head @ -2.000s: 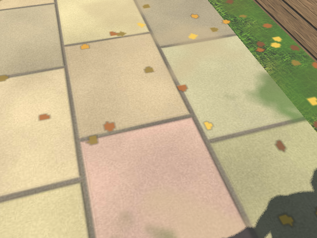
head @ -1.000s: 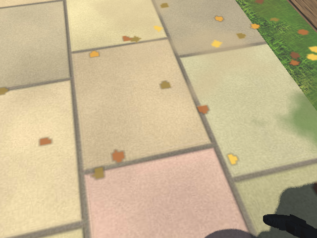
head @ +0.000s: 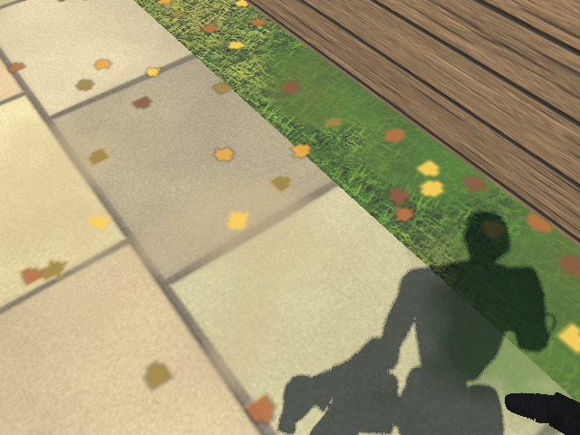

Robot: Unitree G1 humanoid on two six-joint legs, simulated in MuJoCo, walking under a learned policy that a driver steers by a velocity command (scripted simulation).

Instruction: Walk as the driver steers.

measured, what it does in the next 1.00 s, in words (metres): walks ahead, turning left: left foot, then right foot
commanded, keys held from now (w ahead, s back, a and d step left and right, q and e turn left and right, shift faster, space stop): w+q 1.00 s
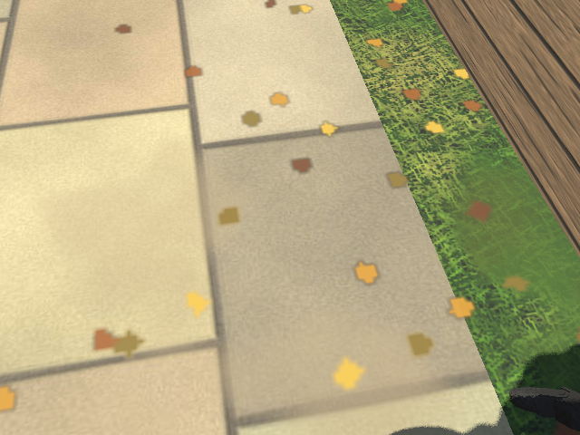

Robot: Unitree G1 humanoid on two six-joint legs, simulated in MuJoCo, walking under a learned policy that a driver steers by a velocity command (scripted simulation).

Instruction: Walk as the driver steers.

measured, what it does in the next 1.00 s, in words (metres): walks ahead, turning left: right foot, then left foot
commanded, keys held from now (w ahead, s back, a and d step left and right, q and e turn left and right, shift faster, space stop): w+q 0.96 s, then no key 0.04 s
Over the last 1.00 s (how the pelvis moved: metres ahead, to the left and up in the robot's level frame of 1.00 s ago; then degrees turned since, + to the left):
0.51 0.10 -0.02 26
